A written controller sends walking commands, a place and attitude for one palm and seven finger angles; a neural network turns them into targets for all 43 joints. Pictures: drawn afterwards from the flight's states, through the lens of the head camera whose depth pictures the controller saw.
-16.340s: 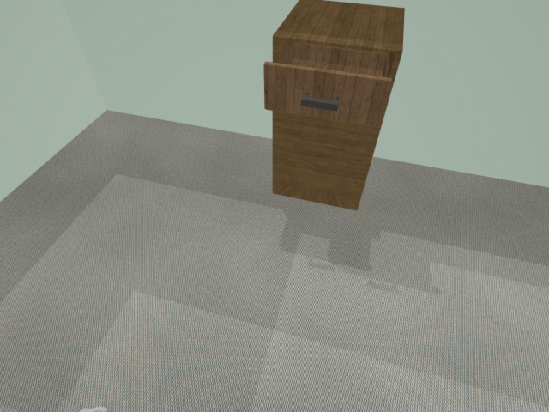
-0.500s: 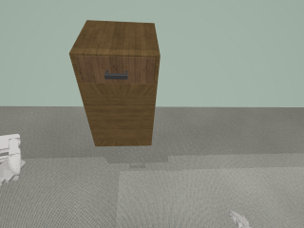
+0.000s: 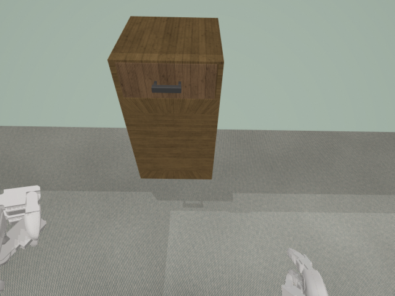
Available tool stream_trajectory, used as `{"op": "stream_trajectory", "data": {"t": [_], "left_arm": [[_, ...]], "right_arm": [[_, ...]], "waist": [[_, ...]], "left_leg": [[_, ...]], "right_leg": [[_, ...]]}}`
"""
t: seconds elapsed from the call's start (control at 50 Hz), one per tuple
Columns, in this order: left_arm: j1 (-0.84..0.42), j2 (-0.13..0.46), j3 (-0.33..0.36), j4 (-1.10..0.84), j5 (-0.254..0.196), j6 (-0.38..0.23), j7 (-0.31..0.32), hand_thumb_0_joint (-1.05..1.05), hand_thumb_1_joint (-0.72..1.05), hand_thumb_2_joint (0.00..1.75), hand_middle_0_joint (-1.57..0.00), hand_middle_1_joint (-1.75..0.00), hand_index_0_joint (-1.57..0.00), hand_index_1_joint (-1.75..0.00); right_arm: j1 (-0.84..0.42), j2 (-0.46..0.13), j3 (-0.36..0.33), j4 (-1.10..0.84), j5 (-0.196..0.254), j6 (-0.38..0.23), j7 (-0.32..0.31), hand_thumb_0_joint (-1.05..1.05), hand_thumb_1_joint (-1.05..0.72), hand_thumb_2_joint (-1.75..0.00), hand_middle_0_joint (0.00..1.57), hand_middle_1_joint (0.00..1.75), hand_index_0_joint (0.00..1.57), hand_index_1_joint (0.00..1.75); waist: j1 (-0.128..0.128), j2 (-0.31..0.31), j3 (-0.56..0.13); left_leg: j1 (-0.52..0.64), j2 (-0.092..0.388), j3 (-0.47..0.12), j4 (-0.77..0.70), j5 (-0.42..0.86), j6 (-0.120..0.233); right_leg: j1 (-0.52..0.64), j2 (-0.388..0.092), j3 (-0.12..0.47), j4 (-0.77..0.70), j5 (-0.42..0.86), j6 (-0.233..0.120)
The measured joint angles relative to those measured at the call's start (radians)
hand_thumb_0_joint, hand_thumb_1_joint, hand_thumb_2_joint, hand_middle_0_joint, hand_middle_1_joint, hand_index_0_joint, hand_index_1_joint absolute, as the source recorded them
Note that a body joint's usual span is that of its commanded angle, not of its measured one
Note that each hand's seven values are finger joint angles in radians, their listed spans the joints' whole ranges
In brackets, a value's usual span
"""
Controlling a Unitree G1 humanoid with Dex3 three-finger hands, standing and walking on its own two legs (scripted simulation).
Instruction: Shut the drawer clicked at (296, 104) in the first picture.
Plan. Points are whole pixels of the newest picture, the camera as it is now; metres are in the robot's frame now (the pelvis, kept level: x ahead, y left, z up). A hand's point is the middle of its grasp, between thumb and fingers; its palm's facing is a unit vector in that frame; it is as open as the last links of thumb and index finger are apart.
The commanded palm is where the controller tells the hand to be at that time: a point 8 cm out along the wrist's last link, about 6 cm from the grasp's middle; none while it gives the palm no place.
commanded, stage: stop stepping back and stand still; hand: left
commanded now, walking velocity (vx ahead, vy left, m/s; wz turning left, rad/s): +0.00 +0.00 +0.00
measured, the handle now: (167, 86) +0.87 +0.18 -0.07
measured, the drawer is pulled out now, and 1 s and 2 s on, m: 0.00 0.00 0.00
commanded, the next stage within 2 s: let the arm hang, fingers relaxed in 0.34 s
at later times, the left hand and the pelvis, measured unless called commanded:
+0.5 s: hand (58, 222) +0.21 +0.25 +0.10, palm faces +0.23 -0.84 -0.50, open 3.2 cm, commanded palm none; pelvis +0.01 +0.01 +0.00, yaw +0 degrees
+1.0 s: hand out of the picture -0.09 +0.21 -0.17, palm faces +0.05 -0.97 -0.24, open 5.0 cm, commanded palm none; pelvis -0.01 +0.01 +0.00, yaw +2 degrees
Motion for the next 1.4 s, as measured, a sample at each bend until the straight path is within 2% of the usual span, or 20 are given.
{"op": "stream_trajectory", "data": {"t": [0.08, 0.16, 0.3, 0.44, 0.46, 0.48, 0.52, 0.58, 0.64, 0.7, 0.74, 0.76, 0.82, 0.94, 1.14, 1.26, 1.4], "left_arm": [[-0.044, -0.008, 0.002, 0.050, 0.001, 0.023, 0.004, 0.01, 0.89, 0.90, -1.41, -1.60, -1.41, -1.60], [-0.064, -0.005, 0.010, 0.056, 0.001, 0.026, 0.007, 0.01, 0.89, 0.90, -1.40, -1.60, -1.41, -1.60], [-0.026, 0.018, 0.010, 0.015, -0.004, 0.008, 0.000, 0.01, 0.89, 0.90, -1.40, -1.60, -1.41, -1.60], [-0.007, 0.034, 0.020, 0.020, -0.011, 0.009, -0.001, 0.01, 0.89, 0.90, -1.40, -1.60, -1.41, -1.60], [-0.037, 0.039, -0.001, 0.077, 0.007, -0.005, -0.018, 0.01, 0.89, 0.90, -1.40, -1.60, -1.41, -1.60], [-0.095, 0.043, -0.043, 0.178, 0.026, 0.005, -0.045, 0.00, 0.89, 0.90, -1.40, -1.60, -1.41, -1.60], [-0.220, 0.024, -0.136, 0.445, 0.051, 0.080, -0.089, 0.00, 0.90, 0.90, -1.39, -1.59, -1.39, -1.59], [-0.352, -0.036, -0.225, 0.859, 0.071, 0.198, -0.115, 0.00, 0.90, 0.90, -1.34, -1.54, -1.35, -1.54], [-0.405, -0.091, -0.278, 1.168, 0.073, 0.262, -0.121, 0.00, 0.91, 0.90, -1.26, -1.47, -1.27, -1.47], [-0.405, -0.146, -0.323, 1.373, 0.067, 0.283, -0.124, 0.01, 0.91, 0.90, -1.16, -1.37, -1.17, -1.37], [-0.390, -0.176, -0.328, 1.469, 0.060, 0.280, -0.113, 0.01, 0.91, 0.90, -1.09, -1.30, -1.10, -1.30], [-0.384, -0.179, -0.301, 1.502, 0.044, 0.273, -0.097, 0.01, 0.91, 0.90, -1.06, -1.26, -1.06, -1.28], [-0.357, -0.155, -0.294, 1.584, 0.052, 0.257, -0.106, 0.01, 0.91, 0.90, -0.94, -1.14, -0.95, -1.18], [-0.291, -0.146, -0.312, 1.708, 0.054, 0.247, -0.114, 0.01, 0.91, 0.90, -0.72, -0.89, -0.72, -0.91], [-0.288, -0.192, -0.325, 1.757, 0.052, 0.235, -0.106, 0.00, 0.91, 0.90, -0.35, -0.48, -0.35, -0.48], [-0.328, -0.224, -0.326, 1.741, 0.053, 0.225, -0.103, 0.00, 0.91, 0.90, -0.24, -0.36, -0.25, -0.36], [-0.372, -0.246, -0.327, 1.721, 0.053, 0.215, -0.104, 0.00, 0.91, 0.90, -0.21, -0.31, -0.21, -0.31]], "right_arm": [[-0.001, -0.011, -0.006, 0.012, 0.002, 0.013, -0.016, 0.01, -0.90, -0.90, 0.20, 0.30, 0.20, 0.30], [-0.004, -0.015, -0.006, 0.002, 0.003, 0.006, -0.018, 0.01, -0.90, -0.90, 0.20, 0.30, 0.20, 0.30], [-0.010, -0.016, -0.013, -0.016, 0.005, 0.009, -0.010, 0.01, -0.90, -0.90, 0.20, 0.30, 0.20, 0.30], [-0.009, -0.017, -0.016, -0.016, 0.009, 0.022, -0.012, 0.01, -0.90, -0.90, 0.20, 0.30, 0.20, 0.30], [-0.011, -0.029, -0.022, 0.005, 0.012, 0.002, 0.007, 0.01, -0.90, -0.90, 0.20, 0.30, 0.20, 0.30], [-0.019, -0.050, -0.029, 0.037, 0.013, -0.007, 0.030, 0.01, -0.90, -0.90, 0.20, 0.30, 0.20, 0.30], [-0.041, -0.092, -0.037, 0.101, 0.008, 0.018, 0.057, 0.01, -0.90, -0.90, 0.20, 0.30, 0.20, 0.30], [-0.061, -0.115, -0.038, 0.168, -0.007, 0.070, 0.070, 0.01, -0.90, -0.90, 0.20, 0.30, 0.20, 0.30], [-0.054, -0.101, -0.033, 0.211, -0.020, 0.100, 0.069, 0.01, -0.90, -0.90, 0.20, 0.30, 0.20, 0.30], [-0.027, -0.078, -0.024, 0.260, -0.026, 0.119, 0.062, 0.01, -0.90, -0.90, 0.20, 0.30, 0.20, 0.30], [-0.003, -0.059, -0.020, 0.301, -0.025, 0.129, 0.056, 0.00, -0.90, -0.90, 0.20, 0.30, 0.20, 0.30], [0.013, -0.047, -0.020, 0.322, -0.025, 0.132, 0.053, 0.00, -0.90, -0.90, 0.20, 0.30, 0.20, 0.30], [0.049, -0.018, -0.021, 0.382, -0.024, 0.142, 0.045, 0.00, -0.90, -0.90, 0.20, 0.30, 0.20, 0.30], [0.079, 0.018, -0.028, 0.459, -0.014, 0.143, 0.036, 0.00, -0.90, -0.90, 0.20, 0.30, 0.20, 0.30], [0.070, 0.042, -0.036, 0.499, -0.013, 0.135, 0.033, 0.00, -0.90, -0.90, 0.20, 0.30, 0.20, 0.30], [0.067, 0.039, -0.041, 0.506, -0.016, 0.130, 0.030, 0.00, -0.91, -0.90, 0.20, 0.30, 0.20, 0.30], [0.072, 0.044, -0.041, 0.507, -0.017, 0.120, 0.027, 0.00, -0.91, -0.90, 0.20, 0.30, 0.20, 0.30]], "waist": [[0.010, -0.017, 0.009], [0.002, -0.026, 0.015], [-0.018, -0.033, 0.016], [-0.017, -0.029, 0.018], [-0.011, -0.018, 0.008], [0.000, -0.002, -0.001], [0.012, 0.031, -0.019], [-0.004, 0.041, -0.026], [-0.028, 0.003, -0.004], [-0.038, -0.038, 0.026], [-0.032, -0.058, 0.041], [-0.025, -0.065, 0.047], [-0.004, -0.068, 0.064], [0.003, -0.037, 0.078], [-0.004, -0.004, 0.061], [-0.010, -0.010, 0.040], [-0.019, -0.021, 0.029]], "left_leg": [[0.031, -0.015, 0.008, -0.027, -0.001, 0.004], [0.040, -0.016, 0.007, -0.052, 0.011, 0.004], [0.036, -0.009, 0.009, -0.057, 0.009, 0.001], [0.036, -0.008, 0.013, -0.060, 0.009, 0.003], [0.018, -0.009, 0.010, -0.045, 0.007, 0.004], [-0.002, -0.012, 0.007, -0.022, 0.001, 0.007], [-0.032, -0.021, 0.005, 0.026, -0.018, 0.013], [-0.049, -0.037, 0.002, 0.074, -0.040, 0.022], [-0.037, -0.047, 0.004, 0.083, -0.044, 0.023], [-0.015, -0.047, 0.000, 0.056, -0.030, 0.023], [-0.006, -0.045, -0.005, 0.029, -0.014, 0.022], [-0.004, -0.043, -0.010, 0.016, -0.006, 0.020], [0.006, -0.041, -0.021, -0.019, 0.016, 0.018], [0.037, -0.043, -0.016, -0.065, 0.039, 0.021], [0.065, -0.049, -0.002, -0.095, 0.053, 0.022], [0.072, -0.048, 0.001, -0.093, 0.048, 0.017], [0.080, -0.039, -0.001, -0.090, 0.040, 0.008]], "right_leg": [[0.017, -0.016, 0.005, 0.002, -0.010, 0.007], [0.026, -0.018, 0.004, -0.022, 0.001, 0.006], [0.029, -0.011, 0.007, -0.048, 0.012, 0.004], [0.030, -0.011, 0.011, -0.056, 0.015, 0.007], [0.014, -0.012, 0.005, -0.040, 0.013, 0.008], [-0.005, -0.015, 0.000, -0.015, 0.003, 0.009], [-0.037, -0.022, -0.005, 0.043, -0.026, 0.013], [-0.058, -0.037, -0.011, 0.111, -0.065, 0.017], [-0.053, -0.047, -0.012, 0.140, -0.081, 0.022], [-0.032, -0.047, -0.015, 0.113, -0.066, 0.021], [-0.019, -0.044, -0.020, 0.080, -0.047, 0.019], [-0.014, -0.041, -0.024, 0.062, -0.038, 0.017], [0.003, -0.037, -0.034, 0.016, -0.012, 0.012], [0.032, -0.040, -0.029, -0.030, 0.014, 0.016], [0.039, -0.050, -0.016, -0.023, 0.011, 0.017], [0.040, -0.049, -0.013, -0.010, 0.001, 0.013], [0.050, -0.041, -0.014, -0.013, -0.003, 0.005]]}}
